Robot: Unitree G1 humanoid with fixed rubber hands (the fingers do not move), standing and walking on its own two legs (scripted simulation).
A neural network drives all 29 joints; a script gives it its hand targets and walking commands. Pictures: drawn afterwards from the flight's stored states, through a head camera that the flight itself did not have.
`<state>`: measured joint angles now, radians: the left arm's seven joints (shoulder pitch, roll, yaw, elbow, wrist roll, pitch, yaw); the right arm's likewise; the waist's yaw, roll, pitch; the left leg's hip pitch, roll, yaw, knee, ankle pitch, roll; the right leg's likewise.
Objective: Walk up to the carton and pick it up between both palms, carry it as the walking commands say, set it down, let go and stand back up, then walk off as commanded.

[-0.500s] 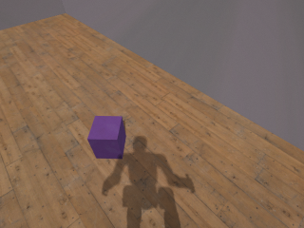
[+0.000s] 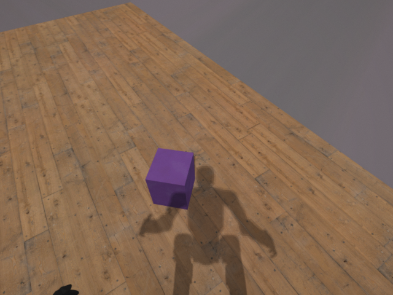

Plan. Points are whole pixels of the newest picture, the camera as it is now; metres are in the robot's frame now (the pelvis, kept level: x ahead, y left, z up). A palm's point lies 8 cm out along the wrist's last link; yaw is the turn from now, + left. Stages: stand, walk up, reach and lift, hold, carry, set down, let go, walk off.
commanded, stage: walk up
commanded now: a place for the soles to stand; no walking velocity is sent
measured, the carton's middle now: (172, 179) +0.80 +0.20 -0.63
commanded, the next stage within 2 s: none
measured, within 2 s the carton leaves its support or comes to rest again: neither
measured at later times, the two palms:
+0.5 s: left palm (44, 281) +0.18 +0.35 -0.08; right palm (349, 286) +0.19 -0.29 -0.10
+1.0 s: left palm (51, 250) +0.24 +0.37 -0.08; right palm (324, 235) +0.30 -0.27 -0.11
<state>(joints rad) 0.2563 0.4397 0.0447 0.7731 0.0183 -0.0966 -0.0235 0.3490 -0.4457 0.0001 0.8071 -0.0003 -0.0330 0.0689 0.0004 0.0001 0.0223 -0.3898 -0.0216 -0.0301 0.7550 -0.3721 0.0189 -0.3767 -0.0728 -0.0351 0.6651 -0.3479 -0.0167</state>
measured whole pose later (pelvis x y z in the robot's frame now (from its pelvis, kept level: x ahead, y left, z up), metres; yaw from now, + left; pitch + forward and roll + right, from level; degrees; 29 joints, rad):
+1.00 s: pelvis +0.21 +0.04 -0.01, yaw +9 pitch +0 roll +1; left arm 0.30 0.43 0.04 0.74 0.02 -0.07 -0.03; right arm 0.38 -0.46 0.00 0.81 0.00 -0.07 0.04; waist 0.00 0.01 0.02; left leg -0.42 -0.02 -0.04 0.86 -0.41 0.02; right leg -0.42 -0.10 -0.03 0.75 -0.33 -0.01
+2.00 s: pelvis +0.27 +0.05 +0.00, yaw +12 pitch -1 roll +0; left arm 0.30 0.42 0.04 0.78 0.02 -0.02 -0.03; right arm 0.31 -0.46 0.00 0.80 0.00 -0.08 0.01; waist 0.00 0.00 0.03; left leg -0.40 0.02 -0.02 0.74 -0.33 0.01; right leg -0.39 -0.09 -0.03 0.83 -0.52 0.00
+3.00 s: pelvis +0.28 +0.28 -0.02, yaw -6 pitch -2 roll -2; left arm 0.38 0.48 0.04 0.82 0.02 -0.06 0.09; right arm 0.24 -0.48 0.00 0.80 -0.01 0.03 0.07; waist -0.01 0.06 0.10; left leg -0.44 0.07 0.08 0.86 -0.40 0.04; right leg -0.46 -0.06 0.10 0.99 -0.47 -0.04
